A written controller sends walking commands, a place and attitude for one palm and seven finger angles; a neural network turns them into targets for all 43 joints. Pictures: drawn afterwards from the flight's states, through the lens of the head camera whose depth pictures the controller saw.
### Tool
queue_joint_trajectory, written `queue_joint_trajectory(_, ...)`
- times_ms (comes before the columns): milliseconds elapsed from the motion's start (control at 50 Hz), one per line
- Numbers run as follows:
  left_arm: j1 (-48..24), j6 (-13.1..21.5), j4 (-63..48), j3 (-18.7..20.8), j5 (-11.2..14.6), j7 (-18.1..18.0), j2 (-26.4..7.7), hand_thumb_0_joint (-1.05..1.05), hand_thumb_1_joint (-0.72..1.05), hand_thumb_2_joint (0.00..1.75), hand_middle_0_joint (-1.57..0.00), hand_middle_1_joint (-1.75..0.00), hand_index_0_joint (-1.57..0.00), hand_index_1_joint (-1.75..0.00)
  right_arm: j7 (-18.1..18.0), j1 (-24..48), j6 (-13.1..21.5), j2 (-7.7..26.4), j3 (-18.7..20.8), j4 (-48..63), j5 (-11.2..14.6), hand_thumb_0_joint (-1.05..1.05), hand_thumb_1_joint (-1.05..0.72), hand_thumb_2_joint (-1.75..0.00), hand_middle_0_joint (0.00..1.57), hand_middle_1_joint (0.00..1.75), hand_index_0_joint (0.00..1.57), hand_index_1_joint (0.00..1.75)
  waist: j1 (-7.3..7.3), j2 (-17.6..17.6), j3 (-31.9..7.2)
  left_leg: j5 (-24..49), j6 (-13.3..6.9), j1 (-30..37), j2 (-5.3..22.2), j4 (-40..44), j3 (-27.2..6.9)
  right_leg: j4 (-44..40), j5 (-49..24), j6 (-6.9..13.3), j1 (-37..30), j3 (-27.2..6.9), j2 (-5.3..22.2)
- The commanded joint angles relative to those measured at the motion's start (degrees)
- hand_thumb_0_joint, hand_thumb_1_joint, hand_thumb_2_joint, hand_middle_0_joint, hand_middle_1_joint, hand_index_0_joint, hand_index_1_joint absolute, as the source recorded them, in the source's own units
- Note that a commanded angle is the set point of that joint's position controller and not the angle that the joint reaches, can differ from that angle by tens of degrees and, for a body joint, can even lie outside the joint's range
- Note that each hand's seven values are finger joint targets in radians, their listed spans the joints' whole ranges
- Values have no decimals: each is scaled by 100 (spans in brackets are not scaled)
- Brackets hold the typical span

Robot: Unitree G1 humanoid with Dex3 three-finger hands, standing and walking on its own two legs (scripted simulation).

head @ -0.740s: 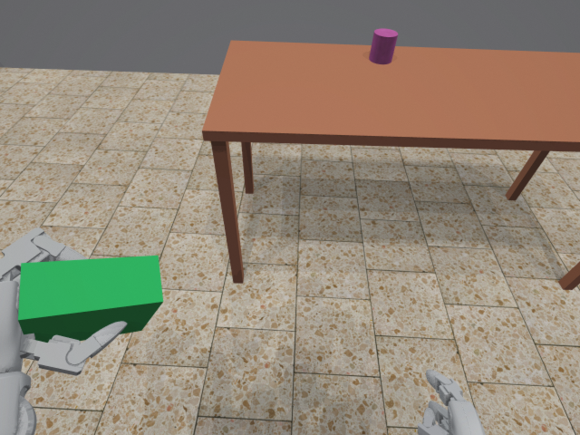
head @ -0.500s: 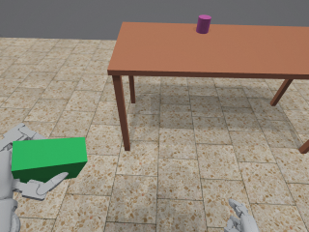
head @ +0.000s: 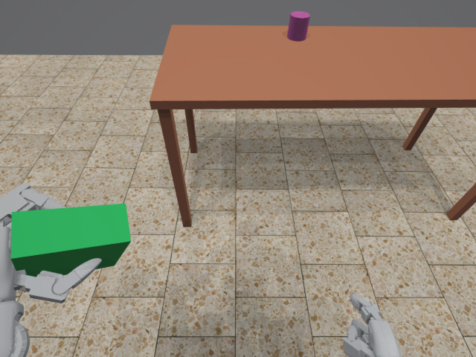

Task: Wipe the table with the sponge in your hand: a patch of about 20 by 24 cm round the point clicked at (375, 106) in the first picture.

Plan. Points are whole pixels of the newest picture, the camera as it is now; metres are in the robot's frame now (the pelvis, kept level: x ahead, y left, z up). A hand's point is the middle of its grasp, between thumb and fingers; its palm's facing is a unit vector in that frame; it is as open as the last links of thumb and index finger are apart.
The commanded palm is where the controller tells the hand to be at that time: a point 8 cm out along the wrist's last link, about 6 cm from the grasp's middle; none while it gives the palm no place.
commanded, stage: walk to a spot facing it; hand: left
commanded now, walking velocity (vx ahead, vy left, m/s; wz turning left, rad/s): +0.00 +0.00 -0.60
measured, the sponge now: (88, 241) +0.22 +0.22 +0.14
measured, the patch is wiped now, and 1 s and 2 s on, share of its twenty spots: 0.00 0.00 0.00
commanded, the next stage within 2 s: turn to face it in 0.96 s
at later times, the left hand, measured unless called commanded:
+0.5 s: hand (173, 192) +0.29 +0.13 +0.17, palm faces +0.17 -0.88 -0.45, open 9.3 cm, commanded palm +0.25 +0.19 +0.18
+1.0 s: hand (251, 125) +0.44 +0.03 +0.18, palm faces -0.08 -0.91 -0.42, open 9.3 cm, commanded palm +0.41 +0.09 +0.18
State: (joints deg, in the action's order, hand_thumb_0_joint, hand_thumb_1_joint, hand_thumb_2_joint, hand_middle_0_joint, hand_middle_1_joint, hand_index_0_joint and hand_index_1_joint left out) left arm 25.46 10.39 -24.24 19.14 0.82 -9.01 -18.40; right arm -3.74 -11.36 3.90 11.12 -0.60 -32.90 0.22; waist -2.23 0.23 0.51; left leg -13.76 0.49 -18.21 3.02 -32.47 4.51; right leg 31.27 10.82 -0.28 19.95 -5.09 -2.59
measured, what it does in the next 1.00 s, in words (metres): walks ahead, turning right: left foot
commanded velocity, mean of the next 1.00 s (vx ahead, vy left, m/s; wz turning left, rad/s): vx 0.27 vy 0.00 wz -0.54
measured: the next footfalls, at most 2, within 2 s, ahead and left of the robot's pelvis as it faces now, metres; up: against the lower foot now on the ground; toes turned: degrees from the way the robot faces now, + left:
left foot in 0.78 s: +0.20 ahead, +0.08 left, +0.00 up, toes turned -16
right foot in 1.12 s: +0.17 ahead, -0.26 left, +0.00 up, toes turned -44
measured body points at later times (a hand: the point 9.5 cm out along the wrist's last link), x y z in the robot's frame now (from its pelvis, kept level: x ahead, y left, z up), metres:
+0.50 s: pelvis +0.02 -0.05 +0.00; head +0.04 -0.07 +0.45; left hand +0.28 +0.17 +0.19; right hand +0.11 -0.31 -0.11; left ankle +0.05 +0.11 -0.63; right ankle +0.03 -0.11 -0.73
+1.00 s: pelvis +0.13 -0.06 +0.01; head +0.15 -0.07 +0.45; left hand +0.44 +0.08 +0.20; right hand +0.17 -0.31 -0.09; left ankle +0.16 +0.09 -0.73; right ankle +0.11 -0.19 -0.68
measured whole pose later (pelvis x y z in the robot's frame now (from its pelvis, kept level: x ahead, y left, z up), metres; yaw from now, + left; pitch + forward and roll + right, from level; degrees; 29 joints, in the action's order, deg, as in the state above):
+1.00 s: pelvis +0.13 -0.06 +0.01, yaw -33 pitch +0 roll -1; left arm 24.1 13.5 -27.4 20.3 -0.2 -7.8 -20.3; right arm -1.4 -12.6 4.9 7.1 -2.4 -32.8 -0.5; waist -2.2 -0.5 2.1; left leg -19.5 3.9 -8.3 10.7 -29.2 14.2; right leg 55.1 20.5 -1.4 31.4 6.3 3.4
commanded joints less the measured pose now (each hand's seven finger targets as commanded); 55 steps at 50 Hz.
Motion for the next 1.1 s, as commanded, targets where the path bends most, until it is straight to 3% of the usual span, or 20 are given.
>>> queue_joint_trajectory(0, -678, 385, -1519, 549, 44, -61, -935, 0, 10, 130, -120, -160, -120, -160, -7, 459, 216, 708, 308, 975, 11, 0, -90, -90, 20, 30, 20, 30, 119, -293, -591, -915, -138, 121, 606, 556, -426, -132, 254, 150, 296, -616, 387)
queue_joint_trajectory(100, -484, 446, -1760, 747, 103, -48, -1035, 0, 10, 130, -120, -160, -120, -160, 17, 464, 190, 718, 312, 1031, -23, 0, -90, -90, 20, 30, 20, 30, 111, -673, -614, -1937, -306, 211, 931, 689, -667, 559, 1102, 177, 859, -539, 198)
queue_joint_trajectory(160, -382, 515, -1714, 772, 110, -39, -989, 0, 10, 130, -120, -160, -120, -160, -3, 372, 290, 701, 294, 964, -40, 0, -90, -90, 20, 30, 20, 30, 146, -1484, -570, -2355, -830, -63, 2003, 1463, -1429, 2290, 1695, -57, 807, 454, 33)
queue_joint_trajectory(240, -738, 590, -1411, 562, 39, 32, -888, 0, 10, 130, -120, -160, -120, -160, 95, 357, 431, 730, 307, 865, -56, 0, -90, -90, 20, 30, 20, 30, 85, -968, -403, -1290, -444, -229, 1718, 341, -157, 1016, 1447, -49, -114, 942, 243)
queue_joint_trajectory(260, -898, 575, -1282, 476, -13, 35, -917, 0, 10, 130, -120, -160, -120, -160, 108, 347, 431, 734, 296, 845, -63, 0, -90, -90, 20, 30, 20, 30, 64, -362, -194, -1450, -233, -634, 1241, -681, 106, 113, 1162, 194, -417, 349, 330)
queue_joint_trajectory(280, -961, 542, -1055, 582, -45, -1, -1105, 0, 10, 130, -120, -160, -120, -160, 124, 314, 397, 607, 298, 877, -37, 0, -90, -90, 20, 30, 20, 30, 59, 1453, -203, -2035, 83, -1631, 369, -2467, 578, -883, 1024, 808, -873, -1788, 1349)
queue_joint_trajectory(300, -965, 454, -857, 793, 42, -81, -1259, 0, 10, 130, -120, -160, -120, -160, 123, 621, 463, 695, 351, 1002, -34, 0, -90, -90, 20, 30, 20, 30, -55, 2179, -156, -2249, 255, -2429, -62, -3700, 3, -1697, 881, 1250, -875, -3859, 2100)
queue_joint_trajectory(320, -961, 493, -1079, 680, 46, -96, -1218, 0, 10, 130, -120, -160, -120, -160, 157, 521, 451, 693, 350, 904, -53, 0, -90, -90, 20, 30, 20, 30, 94, 1429, -83, -1684, 286, -2490, 97, -4153, -674, -1824, 1152, 1359, -960, -4087, 2110)
queue_joint_trajectory(360, -658, 702, -1445, 790, 44, -68, -1299, 0, 10, 130, -120, -160, -120, -160, 197, 349, 240, 608, 245, 686, -87, 0, -90, -90, 20, 30, 20, 30, 164, 289, -507, -1037, 362, -2547, 239, -4337, -751, -1316, 208, 1392, -1553, -2905, 1789)
queue_joint_trajectory(440, -138, 839, -1359, 1002, 57, -44, -1404, 0, 10, 130, -120, -160, -120, -160, 211, 459, 27, 641, 295, 638, -86, 0, -90, -90, 20, 30, 20, 30, 177, 325, -844, -627, 381, -2216, 267, -3549, -547, -1146, -1051, 1192, -1643, -1643, 1364)
queue_joint_trajectory(620, -26, 693, -1076, 788, 103, -60, -1208, 0, 10, 130, -120, -160, -120, -160, 201, 497, 66, 627, 283, 857, 16, 0, -90, -90, 20, 30, 20, 30, 51, 722, -801, -655, 171, -1030, 32, -844, 19, -1356, -6, 1292, -1166, -1913, 1157)
queue_joint_trajectory(700, -296, 630, -1352, 667, 78, -89, -1155, 0, 10, 130, -120, -160, -120, -160, 143, 301, 87, 689, 306, 904, 35, 0, -90, -90, 20, 30, 20, 30, 204, 448, -777, -147, 9, 659, 156, 590, 119, -735, 227, 899, -428, -1682, 772)
queue_joint_trajectory(720, -361, 633, -1384, 677, 77, -71, -1146, 0, 10, 130, -120, -160, -120, -160, 93, 266, 89, 751, 349, 913, 36, 0, -90, -90, 20, 30, 20, 30, 231, 161, -723, -67, -156, 1489, 442, 895, -113, -284, 258, 680, 265, -1505, 540)
queue_joint_trajectory(760, -706, 714, -1806, 652, 74, -16, -1140, 0, 10, 130, -120, -160, -120, -160, 51, 281, 104, 929, 398, 981, 39, 0, -90, -90, 20, 30, 20, 30, 235, -1572, -770, 431, -880, 2937, 2013, 1403, -1979, 1850, 1857, 156, 2041, -278, -227)
queue_joint_trajectory(800, -754, 760, -1699, 830, 7, 23, -1428, 0, 10, 130, -120, -160, -120, -160, 25, 274, 205, 694, 286, 841, -93, 0, -90, -90, 20, 30, 20, 30, 212, -1837, -386, -174, -1367, 1947, 2730, 1820, -2421, 3835, 1926, -27, 2459, 206, 362)
queue_joint_trajectory(860, -1026, 754, -1903, 454, -76, 66, -1113, 0, 10, 130, -120, -160, -120, -160, 96, 250, 313, 721, 313, 717, -58, 0, -90, -90, 20, 30, 20, 30, 190, -1114, 66, 378, -1059, 1234, 2401, 1678, -901, 3705, 1372, -124, 2359, 471, 817)
queue_joint_trajectory(900, -894, 728, -1851, 432, -97, 59, -990, 0, 10, 130, -120, -160, -120, -160, 142, 187, 337, 754, 331, 734, -53, 0, -90, -90, 20, 30, 20, 30, 193, -1401, -15, 877, -742, 1046, 2036, 1578, 79, 2868, 1032, -143, 1722, 961, 758)
queue_joint_trajectory(1040, -531, 667, -1303, 794, -36, 138, -1189, 0, 10, 130, -120, -160, -120, -160, 210, 166, 416, 662, 396, 774, -13, 0, -90, -90, 20, 30, 20, 30, 146, -1230, -564, 2644, -284, 913, 1572, -731, 1311, 249, 144, -39, -698, 2112, -64)
queue_joint_trajectory(1060, -572, 637, -1496, 814, -63, 121, -1279, 0, 10, 130, -120, -160, -120, -160, 238, 111, 442, 651, 406, 738, 43, 0, -90, -90, 20, 30, 20, 30, 105, -693, -840, 2419, -183, 279, 1269, -1932, 1134, -158, -273, 142, -1670, 1709, 79)
queue_joint_trajectory(1080, -537, 654, -1614, 1050, -92, 81, -1548, 0, 10, 130, -120, -160, -120, -160, 266, 168, 438, 512, 398, 771, 85, 0, -90, -90, 20, 30, 20, 30, 113, 571, -1179, 290, -52, -801, 704, -3443, 1046, -253, -2130, 719, -2559, 3, 1127)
